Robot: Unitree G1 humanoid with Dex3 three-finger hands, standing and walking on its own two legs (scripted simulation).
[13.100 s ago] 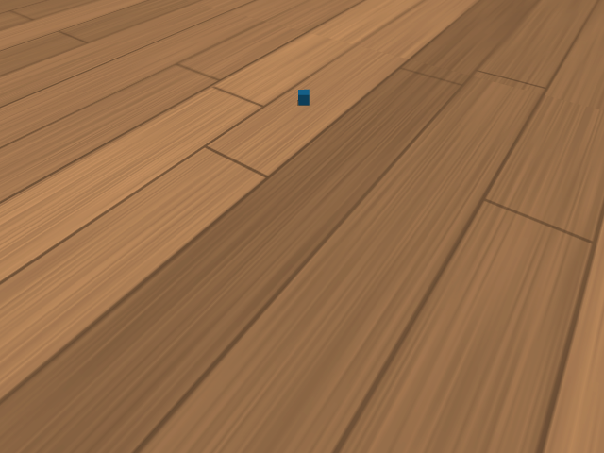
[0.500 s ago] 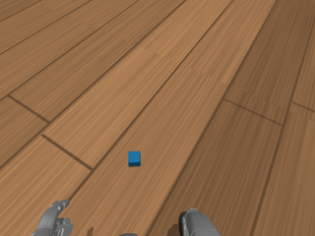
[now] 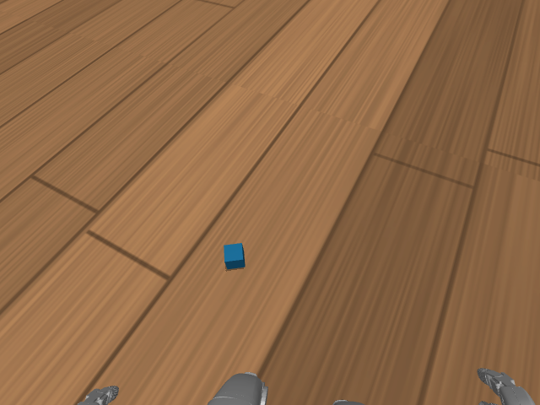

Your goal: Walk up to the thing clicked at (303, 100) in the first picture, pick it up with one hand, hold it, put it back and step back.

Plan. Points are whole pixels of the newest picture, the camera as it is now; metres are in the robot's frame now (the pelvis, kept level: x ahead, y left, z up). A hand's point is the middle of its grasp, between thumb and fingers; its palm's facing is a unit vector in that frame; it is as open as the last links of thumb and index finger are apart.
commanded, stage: walk up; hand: left
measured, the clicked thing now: (234, 256) +0.67 +0.23 -0.72
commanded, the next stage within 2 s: stand in 1.20 s
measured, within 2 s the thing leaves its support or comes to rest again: neither
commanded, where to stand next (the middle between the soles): +0.30 -0.02 m, yaw +3 degrees
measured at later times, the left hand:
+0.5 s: hand out of the picture -0.06 +0.24 -0.15, palm faces +0.02 -0.93 -0.37, open 7.4 cm
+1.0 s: hand out of the picture -0.01 +0.24 -0.13, palm faces +0.05 -0.94 -0.34, open 7.4 cm
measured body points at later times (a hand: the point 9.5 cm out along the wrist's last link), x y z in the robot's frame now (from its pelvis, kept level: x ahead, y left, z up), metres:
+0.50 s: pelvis -0.10 -0.03 +0.00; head -0.08 -0.03 +0.45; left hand -0.06 +0.29 -0.12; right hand +0.01 -0.34 -0.11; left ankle -0.08 +0.11 -0.71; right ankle -0.10 -0.15 -0.73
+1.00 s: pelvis -0.09 -0.02 +0.01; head -0.09 -0.02 +0.46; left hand -0.02 +0.29 -0.11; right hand +0.00 -0.31 -0.11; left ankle -0.09 +0.11 -0.72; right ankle -0.10 -0.15 -0.72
